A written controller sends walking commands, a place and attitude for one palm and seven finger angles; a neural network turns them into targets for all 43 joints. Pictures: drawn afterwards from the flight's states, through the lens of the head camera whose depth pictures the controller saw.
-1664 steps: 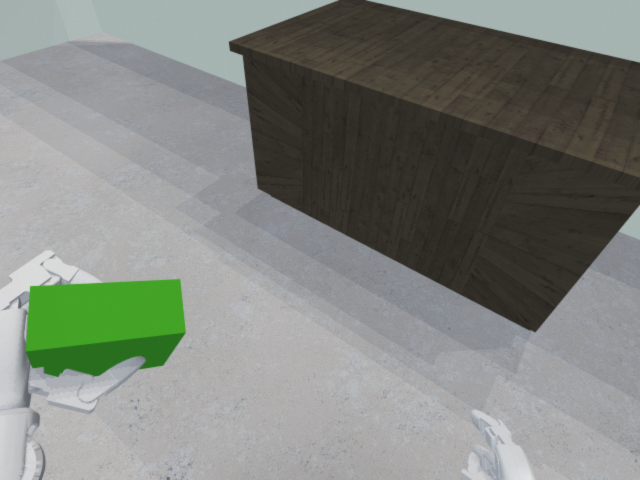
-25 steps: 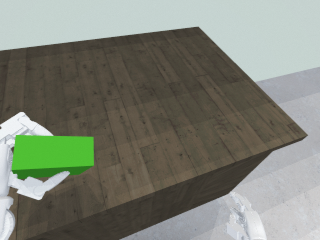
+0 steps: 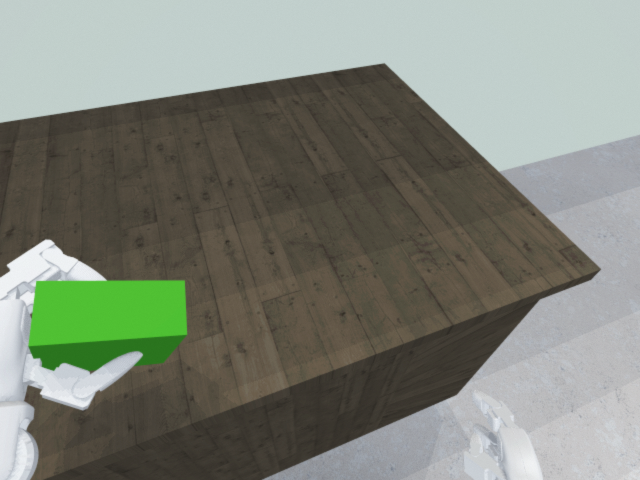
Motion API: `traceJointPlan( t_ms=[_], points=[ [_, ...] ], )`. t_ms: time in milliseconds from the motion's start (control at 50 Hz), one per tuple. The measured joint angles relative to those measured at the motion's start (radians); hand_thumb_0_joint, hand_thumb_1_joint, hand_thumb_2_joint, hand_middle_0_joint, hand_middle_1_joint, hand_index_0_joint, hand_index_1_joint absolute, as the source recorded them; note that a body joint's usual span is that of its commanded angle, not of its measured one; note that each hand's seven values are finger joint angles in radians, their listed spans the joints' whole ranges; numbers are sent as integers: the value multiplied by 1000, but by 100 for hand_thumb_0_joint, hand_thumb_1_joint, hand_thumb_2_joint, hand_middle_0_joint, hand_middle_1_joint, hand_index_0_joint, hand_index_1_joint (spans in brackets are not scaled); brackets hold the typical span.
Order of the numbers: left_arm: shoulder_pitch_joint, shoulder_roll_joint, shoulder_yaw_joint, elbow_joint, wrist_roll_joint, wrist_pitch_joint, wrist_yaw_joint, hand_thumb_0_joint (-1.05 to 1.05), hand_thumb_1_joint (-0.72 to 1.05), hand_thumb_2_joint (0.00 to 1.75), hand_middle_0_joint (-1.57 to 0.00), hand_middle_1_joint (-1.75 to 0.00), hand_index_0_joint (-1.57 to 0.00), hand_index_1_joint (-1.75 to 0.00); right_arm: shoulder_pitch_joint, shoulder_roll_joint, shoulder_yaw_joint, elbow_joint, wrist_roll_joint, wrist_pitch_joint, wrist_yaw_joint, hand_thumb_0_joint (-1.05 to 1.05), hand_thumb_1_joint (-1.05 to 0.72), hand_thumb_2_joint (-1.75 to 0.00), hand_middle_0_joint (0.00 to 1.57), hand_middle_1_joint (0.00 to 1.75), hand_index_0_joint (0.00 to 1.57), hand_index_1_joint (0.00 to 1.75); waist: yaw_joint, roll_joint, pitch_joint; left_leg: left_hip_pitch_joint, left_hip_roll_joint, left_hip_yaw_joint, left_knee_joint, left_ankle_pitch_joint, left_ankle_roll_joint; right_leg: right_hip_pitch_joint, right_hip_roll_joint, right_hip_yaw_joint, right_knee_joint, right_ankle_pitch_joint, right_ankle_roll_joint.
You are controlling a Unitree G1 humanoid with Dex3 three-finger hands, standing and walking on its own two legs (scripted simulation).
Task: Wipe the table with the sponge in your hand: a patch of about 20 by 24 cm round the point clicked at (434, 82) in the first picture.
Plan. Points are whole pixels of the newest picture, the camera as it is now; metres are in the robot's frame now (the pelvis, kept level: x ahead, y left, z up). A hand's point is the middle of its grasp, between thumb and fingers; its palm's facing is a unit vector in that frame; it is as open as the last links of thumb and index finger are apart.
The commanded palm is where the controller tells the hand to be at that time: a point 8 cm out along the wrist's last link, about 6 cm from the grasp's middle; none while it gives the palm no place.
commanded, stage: look again from close up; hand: left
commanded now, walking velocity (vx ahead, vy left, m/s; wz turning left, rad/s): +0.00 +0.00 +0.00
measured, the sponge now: (132, 328) +0.23 +0.21 +0.13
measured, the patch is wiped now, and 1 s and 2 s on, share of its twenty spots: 0.00 0.00 0.00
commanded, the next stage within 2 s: turn the palm down, sponge in hand in 0.32 s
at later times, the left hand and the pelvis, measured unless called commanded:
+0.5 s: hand (40, 288) +0.23 +0.27 +0.18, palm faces +0.38 -0.76 -0.53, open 9.7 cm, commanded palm +0.15 +0.29 +0.17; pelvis -0.01 +0.00 -0.01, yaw +2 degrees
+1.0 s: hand (45, 334) +0.20 +0.26 +0.17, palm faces +0.42 -0.57 -0.70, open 9.7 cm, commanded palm +0.16 +0.27 +0.19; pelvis -0.03 -0.03 -0.02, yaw +2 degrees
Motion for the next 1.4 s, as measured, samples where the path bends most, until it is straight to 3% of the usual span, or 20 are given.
traceJointPlan(
  t_ms=[420,440,460,500,520,560,600,680,760,840,900,960,1040,1080,1140,1240,1320,1400],
  points=[
    [9,3,-3,-15,-1,13,3,0,-46,104,-78,-137,-78,-137,8,4,2,7,1,-1,-5,2,-90,-90,20,30,20,30,3,-13,4,0,-5,3,-5,8,7,1,-5,3,-9,11,7],
    [-34,44,-8,-13,16,10,-8,0,-47,104,-79,-137,-78,-137,26,-5,18,-21,21,1,-27,2,-90,-90,20,30,20,30,13,-11,11,-13,-6,-5,12,5,9,-8,-5,-2,10,0,16],
    [-116,105,-5,7,53,13,-30,0,-47,104,-79,-137,-78,-137,40,-9,17,-31,5,-10,-36,2,-90,-90,20,30,20,30,33,-13,21,-25,-12,-10,34,-1,10,-23,-9,-8,44,-11,8],
    [-258,177,23,66,74,52,-49,0,-47,104,-79,-137,-78,-137,18,-17,20,2,-23,-18,-9,1,-90,-90,20,30,20,30,43,-13,29,-38,-23,-19,61,-8,7,-43,-19,-19,93,-35,2],
    [-298,184,46,83,58,91,-56,0,-47,104,-79,-137,-78,-137,-1,-20,25,20,-25,-13,4,1,-90,-90,20,30,20,30,44,-9,22,-42,-24,-14,67,-9,5,-52,-22,-14,107,-41,5],
    [-316,156,87,88,-3,183,-66,0,-47,104,-79,-137,-78,-137,-32,-26,30,44,-11,-6,20,2,-90,-90,20,30,20,30,40,7,-4,-43,-24,4,73,-14,6,-66,-23,4,128,-47,10],
    [-279,111,87,65,-27,272,-80,0,-46,104,-78,-138,-78,-137,-47,-32,28,48,1,-2,29,2,-90,-90,20,30,20,30,31,30,-28,-36,-26,15,75,-20,10,-66,-25,15,140,-53,13],
    [-129,71,-27,-19,63,376,-107,0,-46,104,-78,-138,-77,-138,-64,-44,31,15,11,28,35,2,-90,-90,20,30,20,30,28,58,-42,-26,-34,26,88,-29,17,-68,-32,25,175,-72,15],
    [-39,90,-110,-67,129,335,-77,0,-46,104,-78,-138,-78,-138,-84,-28,37,-1,-9,40,16,2,-90,-90,20,30,20,30,41,35,-31,-49,-35,17,120,-34,10,-96,-34,14,227,-92,7],
    [-100,118,-95,-45,187,255,12,0,-47,104,-79,-137,-78,-137,-96,-10,42,20,-24,31,-6,2,-90,-90,20,30,20,30,70,12,-20,-77,-25,-12,157,-40,-10,-113,-24,-16,254,-101,-12],
    [-206,130,-66,12,234,280,47,0,-47,104,-79,-137,-78,-137,-106,-11,50,43,-26,44,-19,1,-90,-90,20,30,20,30,81,22,-19,-84,-18,-34,170,-40,-22,-109,-16,-38,255,-101,-25],
    [-272,144,-58,68,256,376,16,0,-47,104,-79,-137,-78,-137,-113,-20,62,51,-10,73,-38,2,-90,-90,20,30,20,30,80,51,-26,-68,-11,-39,157,-34,-29,-92,-9,-43,240,-94,-33],
    [-287,178,-100,117,275,485,-90,0,-46,104,-78,-138,-78,-137,-111,-36,70,36,14,89,-68,2,-90,-90,21,30,20,30,66,93,-30,-37,-4,-31,128,-27,-31,-70,-1,-34,218,-86,-37],
    [-266,197,-117,118,281,487,-137,0,-46,104,-78,-138,-78,-138,-108,-39,68,28,17,87,-76,2,-90,-90,21,30,20,30,57,101,-28,-27,2,-24,117,-26,-34,-66,4,-26,214,-86,-41],
    [-214,218,-113,81,281,432,-168,0,-46,104,-78,-138,-78,-137,-92,-37,58,20,12,75,-79,2,-90,-90,21,30,20,30,51,89,-26,-22,15,-15,112,-31,-44,-67,17,-17,212,-88,-51],
    [-129,233,-67,-20,304,348,-109,0,-47,104,-79,-137,-78,-137,-53,-54,26,19,2,65,-68,2,-90,-90,20,30,20,30,63,71,-31,-24,34,-11,127,-54,-61,-67,36,-13,216,-100,-67],
    [-123,244,-50,-15,335,402,-65,0,-47,104,-79,-137,-78,-137,-40,-87,4,28,11,89,-71,2,-90,-90,20,30,20,30,75,86,-39,-29,36,-15,143,-70,-62,-69,39,-16,227,-115,-69],
    [-157,264,-61,64,373,484,-90,0,-47,104,-79,-137,-78,-137,-52,-109,-2,37,28,107,-90,2,-90,-90,20,30,20,30,75,100,-35,-33,31,-18,151,-76,-52,-72,34,-19,238,-126,-67]
  ],
)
